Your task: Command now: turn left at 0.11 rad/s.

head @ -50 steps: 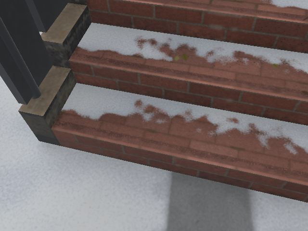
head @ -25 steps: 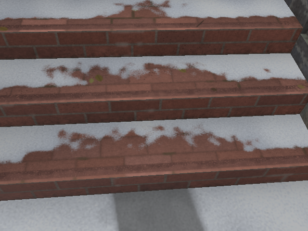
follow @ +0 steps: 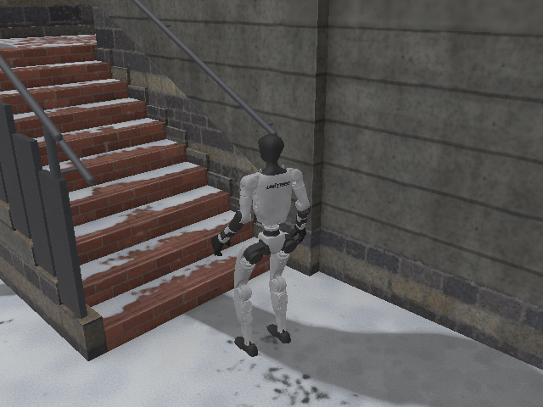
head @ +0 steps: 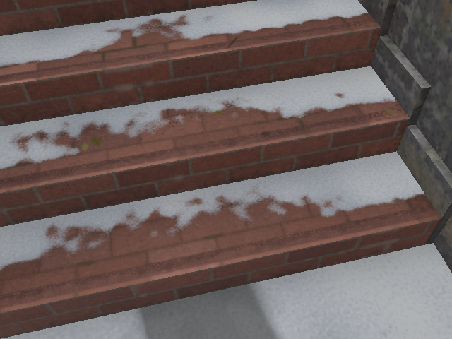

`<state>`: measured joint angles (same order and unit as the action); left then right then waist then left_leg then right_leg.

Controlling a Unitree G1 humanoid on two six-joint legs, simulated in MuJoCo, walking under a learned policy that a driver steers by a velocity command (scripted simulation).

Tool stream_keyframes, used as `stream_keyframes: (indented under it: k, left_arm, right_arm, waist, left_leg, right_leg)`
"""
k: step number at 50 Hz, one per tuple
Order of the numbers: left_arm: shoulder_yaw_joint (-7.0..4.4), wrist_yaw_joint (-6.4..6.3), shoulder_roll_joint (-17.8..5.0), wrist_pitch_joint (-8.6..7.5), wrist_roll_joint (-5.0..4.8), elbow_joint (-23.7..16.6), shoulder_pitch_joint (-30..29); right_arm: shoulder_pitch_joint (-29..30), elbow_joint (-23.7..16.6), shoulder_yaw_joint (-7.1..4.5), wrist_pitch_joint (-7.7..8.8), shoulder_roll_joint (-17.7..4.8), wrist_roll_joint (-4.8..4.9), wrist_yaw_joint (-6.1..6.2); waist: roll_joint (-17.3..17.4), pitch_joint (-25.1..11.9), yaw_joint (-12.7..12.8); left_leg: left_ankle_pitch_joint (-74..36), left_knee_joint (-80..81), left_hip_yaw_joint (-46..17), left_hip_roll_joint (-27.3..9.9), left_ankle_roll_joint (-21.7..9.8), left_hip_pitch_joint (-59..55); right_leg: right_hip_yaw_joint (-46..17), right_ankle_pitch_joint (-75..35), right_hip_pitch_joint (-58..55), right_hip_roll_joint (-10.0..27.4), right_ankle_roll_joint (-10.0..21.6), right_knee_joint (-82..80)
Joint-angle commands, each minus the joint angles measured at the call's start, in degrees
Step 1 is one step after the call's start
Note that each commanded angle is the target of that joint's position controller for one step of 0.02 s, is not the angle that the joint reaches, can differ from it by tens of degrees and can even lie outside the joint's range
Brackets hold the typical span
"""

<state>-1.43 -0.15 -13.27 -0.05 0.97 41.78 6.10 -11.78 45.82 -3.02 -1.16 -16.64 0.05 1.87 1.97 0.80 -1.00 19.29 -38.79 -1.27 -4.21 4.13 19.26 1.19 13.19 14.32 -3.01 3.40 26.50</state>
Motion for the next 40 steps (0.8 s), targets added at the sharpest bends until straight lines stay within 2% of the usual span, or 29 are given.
stream_keyframes:
  k: [1, 2, 3, 4, 5, 7, 10, 11, 12, 13, 14, 15, 17, 19, 20, 21, 22, 23, 24, 25, 26, 27, 29, 30, 31, 33, 34, 37, 40]
  left_arm:
    - [-2.36, -0.38, -9.6, -0.65, -0.54, -1.6, -1.3]
    - [-2.50, -0.61, -9.9, -0.77, -0.52, -1.0, 0.4]
    - [-2.81, -0.80, -10.4, -0.96, 0.21, -1.1, 2.3]
    - [-3.16, -1.06, -10.6, -1.00, 0.39, -1.6, 2.5]
    - [-3.32, -1.52, -10.8, -0.77, 0.39, -1.7, 0.7]
    - [-3.61, -2.22, -9.2, 0.28, -0.29, -1.8, 0.8]
    - [-4.28, -2.44, -9.0, 1.40, -0.13, -2.0, 3.3]
    - [-4.60, -2.47, -9.7, 1.40, -0.02, -1.7, 4.7]
    - [-5.08, -2.50, -11.3, 1.19, 0.00, -1.4, 5.1]
    - [-5.09, -2.65, -11.6, 0.75, -0.02, -2.1, 3.0]
    - [-4.91, -2.81, -11.4, 0.07, 0.07, -2.4, 3.3]
    - [-5.02, -2.82, -12.2, -0.54, 0.04, -2.6, 2.6]
    - [-5.73, -2.64, -14.2, -1.14, -0.81, -2.9, -1.4]
    - [-5.93, -2.46, -14.7, -0.41, -1.22, -2.5, -2.1]
    - [-5.94, -2.20, -14.6, 0.08, -1.78, -2.0, -1.2]
    - [-4.75, -0.12, -12.1, 0.68, 1.48, -1.2, 2.5]
    - [-4.46, 1.17, -9.8, 0.99, 1.62, -0.5, 4.8]
    - [-2.84, 1.96, -5.0, 1.67, 2.38, -2.8, 3.7]
    - [-2.96, 1.78, -7.1, 2.24, 3.37, -6.5, 0.3]
    - [-3.64, 1.88, -9.9, 1.98, 2.50, -6.8, -3.4]
    - [-3.99, 2.23, -11.0, 1.33, 1.27, -6.2, -2.6]
    - [-4.02, 2.37, -11.1, 0.70, 1.25, -4.4, -0.1]
    - [-3.90, 2.59, -10.5, 0.32, 2.27, -1.8, 3.2]
    - [-5.24, 0.92, -12.5, -2.44, -2.27, -3.3, -0.6]
    - [-4.79, 0.14, -11.7, -3.90, -2.44, -3.5, -2.3]
    - [-4.33, -0.24, -10.0, -5.62, -0.94, -4.0, -4.1]
    - [-4.22, -0.08, -9.5, -5.98, -0.78, -3.8, -4.4]
    - [-3.58, 0.86, -8.0, -6.30, -1.24, -3.8, -5.9]
    - [-3.04, 1.57, -8.0, -6.65, -1.57, -4.7, -8.9]
  right_arm:
    - [0.5, -3.5, -1.01, 1.10, -5.9, -0.15, -0.27]
    - [1.2, -4.2, -1.24, 1.23, -7.7, -0.64, -0.23]
    - [1.8, -5.1, -1.84, 1.28, -10.8, -0.55, -0.04]
    - [2.1, -4.6, -2.52, 1.21, -12.1, 0.59, -0.18]
    - [2.2, -5.0, -2.41, 1.24, -10.2, 1.02, -0.41]
    - [3.0, -5.9, -2.13, 1.36, -8.4, 0.44, -0.37]
    - [2.9, -7.8, -2.09, 1.44, -7.3, 0.45, -0.28]
    - [2.9, -8.5, -2.00, 1.26, -6.8, 0.56, -0.28]
    - [2.4, -9.1, -1.89, 0.90, -5.9, 0.57, -0.42]
    - [1.7, -9.6, -1.88, 0.56, -5.4, 0.10, -0.72]
    - [3.4, -10.6, -2.25, 0.12, -6.5, -0.01, -1.14]
    - [4.2, -11.4, -2.39, -0.35, -6.4, 0.44, -1.47]
    - [3.6, -11.3, -1.90, -0.97, -5.2, 0.74, -1.91]
    - [1.5, -10.6, -2.03, -1.11, -5.2, 0.85, -2.53]
    - [-0.3, -10.1, -2.27, -1.25, -5.2, 1.01, -2.91]
    - [-5.2, -8.3, -1.80, -1.59, -4.0, -1.27, -4.16]
    - [-8.7, -5.8, -2.84, -1.44, -6.3, -2.25, -4.08]
    - [-12.4, -6.2, -4.00, -0.76, -13.0, -2.58, -3.66]
    - [-11.0, -9.5, -4.96, -0.04, -18.4, -2.21, -3.82]
    - [-9.0, -8.9, -4.33, -0.28, -15.1, -2.36, -3.68]
    - [-6.1, -8.8, -3.51, -0.50, -12.7, -1.60, -3.33]
    - [-3.5, -8.9, -3.15, -0.26, -11.4, -1.09, -3.19]
    - [-3.7, -8.4, -2.50, 0.99, -9.4, -0.70, -3.03]
    - [-3.5, -10.4, -2.41, 3.19, -8.5, 1.34, -1.63]
    - [-5.0, -9.7, -2.28, 4.41, -8.2, 1.45, -0.93]
    - [-7.6, -8.7, -2.77, 5.04, -9.6, 0.94, 0.18]
    - [-8.1, -8.4, -2.87, 4.98, -9.8, 0.68, 0.39]
    - [-9.2, -7.7, -2.81, 4.87, -9.8, 0.66, 0.17]
    - [-10.4, -6.9, -2.84, 4.75, -10.0, 0.73, -0.55]
  waist:
    - [-8.1, -2.7, -0.2]
    - [-6.1, -2.8, 0.3]
    - [-1.9, -3.3, 2.3]
    - [3.3, -3.5, 3.5]
    - [3.6, -3.3, 2.1]
    - [4.7, -2.8, 2.5]
    - [1.4, -3.0, 2.7]
    - [-1.7, -3.4, 2.9]
    - [-7.2, -3.8, 2.2]
    - [-12.2, -4.2, 1.4]
    - [-11.0, -3.7, 2.4]
    - [-7.9, -2.9, 1.7]
    - [-7.1, -2.9, 0.4]
    - [-8.8, -4.4, 0.1]
    - [-8.7, -5.8, -0.3]
    - [-9.4, -6.6, -1.2]
    - [-0.8, -5.6, -1.8]
    - [15.5, -2.4, -2.7]
    - [14.7, -2.7, -3.7]
    - [6.7, 2.0, -3.3]
    - [6.1, 4.5, -1.1]
    - [6.1, 4.5, 0.6]
    - [5.0, 2.0, 1.1]
    - [3.4, 0.6, 0.4]
    - [2.2, 0.0, -0.3]
    - [1.9, -0.6, -1.1]
    - [2.6, -0.8, -1.4]
    - [5.0, 0.7, -2.6]
    - [4.6, 3.3, -4.1]
  left_leg:
    - [-9.0, 11.9, 1.7, 1.0, -1.8, -5.8]
    - [-15.6, 12.8, -0.5, -0.2, -2.7, -7.3]
    - [-26.3, 10.4, -3.0, -2.6, -4.1, -8.0]
    - [-25.3, 9.0, -4.5, -2.6, -6.4, -5.6]
    - [-21.5, 10.2, -5.9, -2.5, -7.5, -2.4]
    - [-17.3, 10.8, -8.3, -2.7, -8.1, 1.6]
    - [-12.4, 6.3, -7.8, -0.6, -7.5, 6.3]
    - [-11.2, 2.3, -5.5, 1.0, -6.4, 8.2]
    - [-8.7, -3.9, -1.3, 3.0, -5.0, 9.5]
    - [5.6, -11.7, 1.0, 2.6, -3.9, 10.7]
    - [13.9, -19.8, -0.1, 0.6, -3.6, 13.4]
    - [15.6, -22.0, -1.7, -1.3, -3.7, 15.0]
    - [10.8, -15.4, -1.0, -2.8, -4.0, 10.5]
    - [4.9, -8.1, 3.8, 0.1, -4.0, 2.7]
    - [1.0, -3.2, 6.4, 1.9, -4.6, -1.5]
    - [-0.7, 6.2, 8.0, 5.4, -5.9, -9.1]
    - [0.0, 12.4, 4.8, 6.5, -7.1, -16.4]
    - [11.9, 20.7, -20.6, -9.1, -11.7, -19.6]
    - [16.8, 30.4, -41.5, -18.4, -19.4, -14.6]
    - [24.9, 31.9, -37.8, -16.6, -19.7, -11.8]
    - [24.6, 31.7, -31.5, -13.4, -17.6, -9.1]
    - [18.3, 31.5, -26.4, -9.4, -15.6, -9.5]
    - [7.1, 30.7, -20.5, -5.6, -14.8, -11.4]
    - [6.4, 29.9, -23.1, -8.1, -17.1, -14.4]
    - [4.4, 29.7, -23.5, -8.6, -17.5, -18.4]
    - [0.4, 29.4, -21.7, -8.5, -16.9, -21.9]
    - [-1.2, 29.3, -19.9, -7.8, -16.4, -21.4]
    - [-3.7, 29.5, -16.3, -6.1, -16.0, -15.7]
    - [-5.2, 28.9, -15.4, -6.1, -16.2, -13.1]
  right_leg:
    - [-10.8, -6.4, -1.7, 14.0, 6.8, -6.9]
    - [-10.2, -4.9, -1.6, 12.8, 4.8, -5.7]
    - [-8.0, -1.9, -1.2, 9.9, 2.7, -3.1]
    - [-3.9, -0.9, -1.2, 6.4, 0.9, -2.0]
    - [-0.9, -0.7, -3.0, 5.0, -0.2, 0.6]
    - [0.7, -0.1, -3.6, 4.7, -0.2, 3.3]
    - [-1.9, 2.7, -4.3, 8.3, 2.2, 0.9]
    - [-5.0, 2.7, -5.4, 11.9, 3.9, -2.0]
    - [-10.1, 0.5, -6.1, 17.8, 6.9, -5.9]
    - [-14.7, -5.6, -5.5, 24.0, 10.6, -7.7]
    - [-17.6, -12.2, -5.4, 28.2, 13.4, -8.9]
    - [-16.6, -15.5, -5.6, 29.0, 13.4, -9.1]
    - [-8.4, -17.7, -3.9, 24.8, 9.1, -7.7]
    - [-1.1, -19.4, -2.1, 21.1, 6.5, -4.9]
    - [1.3, -12.0, -1.2, 20.2, 5.3, -4.0]
    - [6.1, -1.5, -0.6, 17.4, 1.7, 1.8]
    - [10.3, 12.7, 7.2, 13.5, -1.0, 12.5]
    - [11.7, 29.6, 23.8, 7.7, -3.8, 32.3]
    - [1.0, 26.4, 31.2, 3.1, -4.5, 37.2]
    - [-3.3, 18.3, 31.5, 5.7, -3.8, 38.2]
    - [-3.1, 11.2, 29.6, 6.8, -3.4, 35.2]
    - [-2.9, 6.9, 26.3, 7.2, -3.8, 32.6]
    - [-2.0, 1.4, 22.0, 6.5, -4.3, 32.0]
    - [-4.7, -0.2, 26.2, 6.6, -4.0, 31.2]
    - [-5.9, -2.3, 28.9, 6.8, -3.9, 27.8]
    - [-6.5, -5.9, 30.3, 6.1, -5.0, 19.6]
    - [-6.0, -7.8, 28.8, 5.7, -5.7, 16.3]
    - [-4.0, -11.2, 22.4, 4.6, -7.5, 9.8]
    - [-3.0, -12.0, 20.0, 4.6, -7.0, 6.0]
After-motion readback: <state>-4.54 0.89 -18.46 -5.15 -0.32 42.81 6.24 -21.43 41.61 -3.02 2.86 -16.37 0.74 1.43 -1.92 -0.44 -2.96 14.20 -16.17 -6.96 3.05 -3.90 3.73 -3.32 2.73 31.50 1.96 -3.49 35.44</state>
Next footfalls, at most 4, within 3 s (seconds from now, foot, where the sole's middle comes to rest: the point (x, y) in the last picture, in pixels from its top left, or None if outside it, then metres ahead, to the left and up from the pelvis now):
0.04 left None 0.01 0.17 -0.78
0.96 right None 0.33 0.06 -0.78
1.40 left None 0.44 0.34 -0.78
1.90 right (190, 236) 0.75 0.15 -0.62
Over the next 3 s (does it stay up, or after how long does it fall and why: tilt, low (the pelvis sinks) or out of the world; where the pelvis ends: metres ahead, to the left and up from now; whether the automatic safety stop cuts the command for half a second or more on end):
stays up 1.25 0.16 0.41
